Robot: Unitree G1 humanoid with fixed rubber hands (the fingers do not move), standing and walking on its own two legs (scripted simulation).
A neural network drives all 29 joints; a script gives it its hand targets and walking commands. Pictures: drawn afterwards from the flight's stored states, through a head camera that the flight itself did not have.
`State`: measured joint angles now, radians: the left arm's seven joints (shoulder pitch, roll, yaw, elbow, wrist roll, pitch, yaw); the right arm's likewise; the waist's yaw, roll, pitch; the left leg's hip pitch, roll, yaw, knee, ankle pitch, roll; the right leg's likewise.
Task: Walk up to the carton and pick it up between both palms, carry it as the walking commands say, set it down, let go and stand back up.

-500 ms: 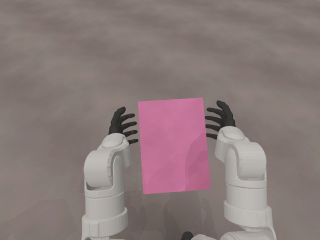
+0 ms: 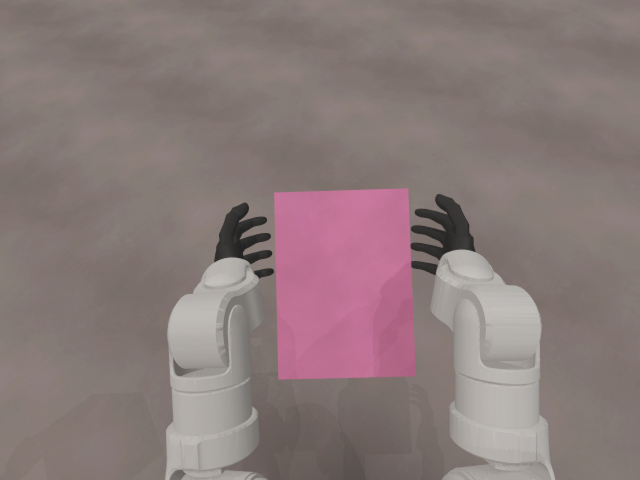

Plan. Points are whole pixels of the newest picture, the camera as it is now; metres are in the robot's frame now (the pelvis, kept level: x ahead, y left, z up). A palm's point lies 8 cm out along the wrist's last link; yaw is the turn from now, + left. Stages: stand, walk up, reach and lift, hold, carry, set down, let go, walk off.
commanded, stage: carry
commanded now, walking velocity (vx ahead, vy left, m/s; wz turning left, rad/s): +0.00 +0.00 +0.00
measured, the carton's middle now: (341, 278) +0.37 +0.00 +0.01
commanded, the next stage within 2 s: none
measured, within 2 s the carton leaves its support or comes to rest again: neither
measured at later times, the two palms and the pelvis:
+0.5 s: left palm (228, 326) +0.26 +0.12 +0.10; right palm (464, 320) +0.26 -0.12 +0.10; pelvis -0.03 +0.01 +0.00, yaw +0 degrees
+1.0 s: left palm (232, 342) +0.25 +0.12 +0.07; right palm (461, 337) +0.25 -0.12 +0.07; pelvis -0.05 +0.00 -0.01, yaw +0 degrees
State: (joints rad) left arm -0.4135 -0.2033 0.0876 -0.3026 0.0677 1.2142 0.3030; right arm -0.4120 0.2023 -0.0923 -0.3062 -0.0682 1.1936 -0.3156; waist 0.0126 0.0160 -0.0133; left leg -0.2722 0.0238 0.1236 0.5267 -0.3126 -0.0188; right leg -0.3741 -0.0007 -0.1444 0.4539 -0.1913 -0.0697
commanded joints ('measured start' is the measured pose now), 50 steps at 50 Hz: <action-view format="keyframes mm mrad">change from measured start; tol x32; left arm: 1 -222 -997 -502 -30 -289 0 -237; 50 -262 -854 -296 334 -143 -247 -267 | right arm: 1 -225 1046 518 -28 281 29 237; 50 -257 848 296 350 153 -235 272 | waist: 1 -7 -130 -586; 50 -15 14 -455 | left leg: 1 180 36 0 -120 376 22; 5 455 188 -88 36 1157 93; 22 78 144 -130 -100 12 78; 50 101 123 -104 -52 99 57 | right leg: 1 347 -153 123 93 789 -7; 5 47 -33 5 58 101 33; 13 294 -156 125 32 610 -15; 29 135 -146 159 -76 -65 11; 50 181 -152 151 -12 150 -17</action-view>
